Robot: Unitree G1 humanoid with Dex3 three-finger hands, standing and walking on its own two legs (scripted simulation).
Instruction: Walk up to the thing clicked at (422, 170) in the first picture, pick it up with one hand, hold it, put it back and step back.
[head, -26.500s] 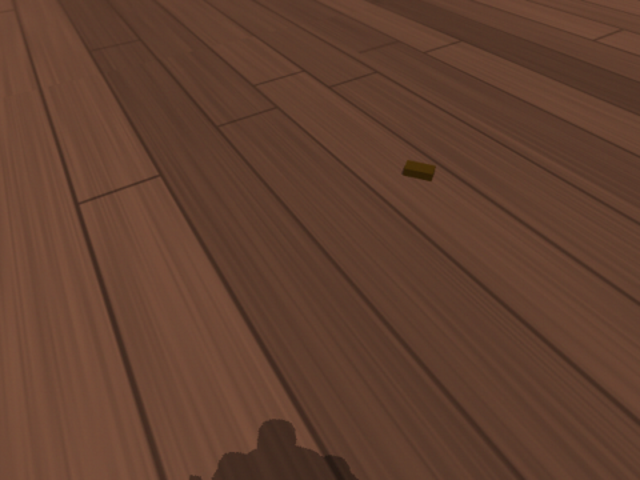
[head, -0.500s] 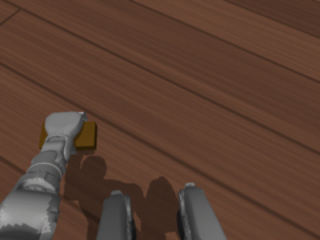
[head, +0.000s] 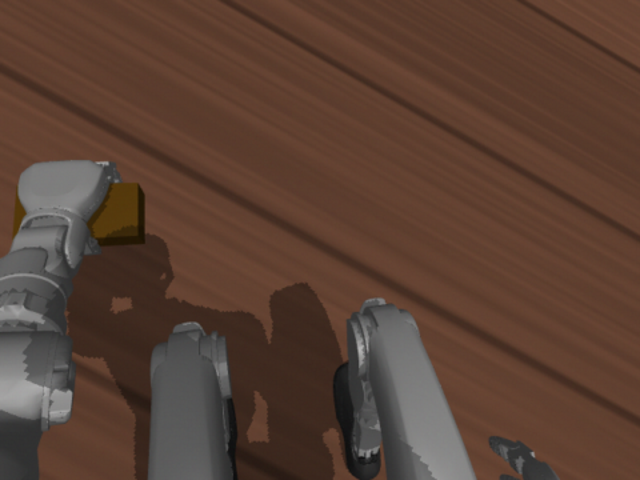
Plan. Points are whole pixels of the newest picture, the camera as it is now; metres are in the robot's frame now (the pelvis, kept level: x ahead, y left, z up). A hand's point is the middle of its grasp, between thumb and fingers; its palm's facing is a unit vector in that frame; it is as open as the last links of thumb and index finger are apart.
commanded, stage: crouch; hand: left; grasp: from above
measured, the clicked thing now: (84, 216) +0.47 +0.27 -0.19
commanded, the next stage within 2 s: lower in 0.74 s
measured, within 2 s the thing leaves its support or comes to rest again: neither
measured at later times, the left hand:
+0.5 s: hand (101, 217) +0.49 +0.27 -0.24, palm faces -0.47 -0.03 -0.88, open 10.1 cm
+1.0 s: hand (108, 216) +0.50 +0.27 -0.28, palm faces -0.48 -0.03 -0.88, open 10.1 cm
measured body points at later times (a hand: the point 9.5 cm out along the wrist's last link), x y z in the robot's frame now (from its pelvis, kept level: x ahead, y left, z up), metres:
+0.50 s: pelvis -0.01 +0.00 -0.07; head +0.25 +0.05 +0.30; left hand +0.51 +0.27 -0.19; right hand +0.01 -0.27 -0.17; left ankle +0.07 +0.12 -0.39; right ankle +0.09 -0.14 -0.39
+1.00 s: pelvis -0.01 +0.00 -0.10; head +0.26 +0.06 +0.26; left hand +0.52 +0.27 -0.22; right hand +0.01 -0.27 -0.19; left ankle +0.07 +0.12 -0.39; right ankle +0.09 -0.14 -0.39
